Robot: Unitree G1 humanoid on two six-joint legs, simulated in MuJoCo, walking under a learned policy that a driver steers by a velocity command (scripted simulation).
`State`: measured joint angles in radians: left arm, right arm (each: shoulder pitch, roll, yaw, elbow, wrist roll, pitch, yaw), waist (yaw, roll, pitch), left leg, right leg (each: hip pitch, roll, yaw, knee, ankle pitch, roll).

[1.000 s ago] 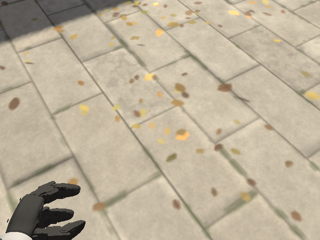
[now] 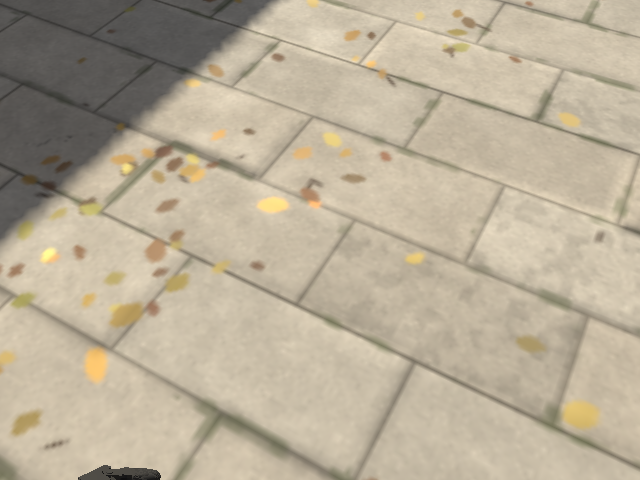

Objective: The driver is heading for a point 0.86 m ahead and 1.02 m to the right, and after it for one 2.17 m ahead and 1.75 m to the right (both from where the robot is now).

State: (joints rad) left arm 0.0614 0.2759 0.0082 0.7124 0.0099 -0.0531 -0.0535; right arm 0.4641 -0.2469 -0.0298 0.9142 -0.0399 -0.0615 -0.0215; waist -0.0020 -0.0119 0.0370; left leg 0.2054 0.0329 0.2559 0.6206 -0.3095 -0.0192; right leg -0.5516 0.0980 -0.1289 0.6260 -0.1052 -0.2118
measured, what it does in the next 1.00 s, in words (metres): walks ahead, turning right: left foot, then right foot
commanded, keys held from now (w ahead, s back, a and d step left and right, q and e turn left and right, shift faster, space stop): w+e+shift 1.00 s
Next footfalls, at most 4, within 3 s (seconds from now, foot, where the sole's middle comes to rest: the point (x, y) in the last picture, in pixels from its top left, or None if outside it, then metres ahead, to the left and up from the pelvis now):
0.40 left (296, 396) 0.63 0.09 -0.74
0.84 right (466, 302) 0.87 -0.31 -0.74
1.24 left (539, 186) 1.25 -0.57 -0.74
1.60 right None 1.07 -0.87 -0.74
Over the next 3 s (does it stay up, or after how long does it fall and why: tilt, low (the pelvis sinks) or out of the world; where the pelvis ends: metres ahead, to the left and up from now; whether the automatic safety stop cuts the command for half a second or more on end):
stays up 1.21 -0.76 0.04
